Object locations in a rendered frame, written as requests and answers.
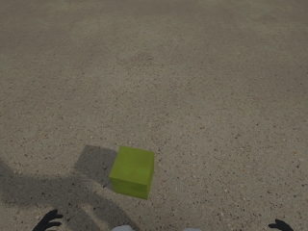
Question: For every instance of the carton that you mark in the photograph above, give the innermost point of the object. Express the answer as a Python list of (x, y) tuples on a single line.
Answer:
[(132, 172)]

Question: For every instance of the robot left hand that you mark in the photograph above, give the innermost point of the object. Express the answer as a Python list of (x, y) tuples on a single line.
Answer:
[(44, 223)]

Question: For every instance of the robot right hand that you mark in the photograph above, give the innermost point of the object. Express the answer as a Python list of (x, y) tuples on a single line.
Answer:
[(281, 225)]

